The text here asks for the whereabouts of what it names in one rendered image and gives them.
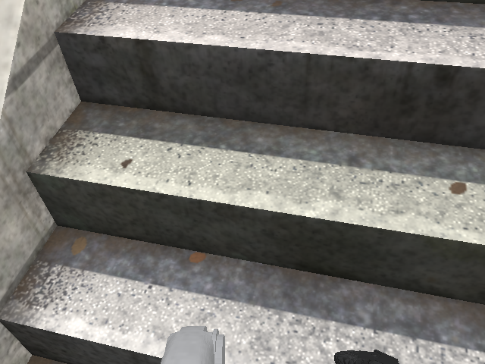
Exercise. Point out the left robot thigh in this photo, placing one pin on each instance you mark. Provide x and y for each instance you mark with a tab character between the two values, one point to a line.
195	345

